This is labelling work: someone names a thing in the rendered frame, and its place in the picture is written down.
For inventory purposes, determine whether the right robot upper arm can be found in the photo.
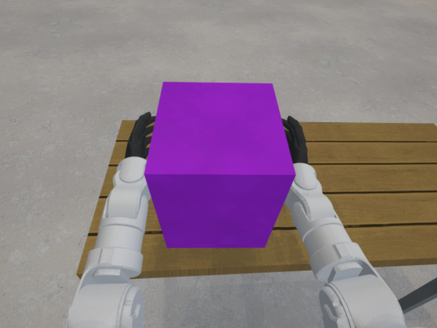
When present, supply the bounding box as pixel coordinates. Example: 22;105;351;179
319;274;426;328

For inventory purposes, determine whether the left robot forearm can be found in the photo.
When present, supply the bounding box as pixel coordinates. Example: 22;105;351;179
65;156;151;328

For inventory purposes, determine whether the table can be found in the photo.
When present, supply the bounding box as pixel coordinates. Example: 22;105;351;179
76;120;437;314

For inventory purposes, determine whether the right robot hand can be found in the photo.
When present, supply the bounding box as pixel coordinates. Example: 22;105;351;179
281;115;308;164

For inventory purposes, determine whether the right robot forearm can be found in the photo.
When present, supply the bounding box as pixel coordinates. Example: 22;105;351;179
284;163;405;323

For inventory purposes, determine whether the left robot upper arm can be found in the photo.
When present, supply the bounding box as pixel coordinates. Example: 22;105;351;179
67;284;144;328

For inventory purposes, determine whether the carton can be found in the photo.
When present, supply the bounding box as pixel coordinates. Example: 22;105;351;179
144;82;296;248

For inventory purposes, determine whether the left robot hand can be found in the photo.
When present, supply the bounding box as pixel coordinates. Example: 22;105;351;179
125;112;156;159

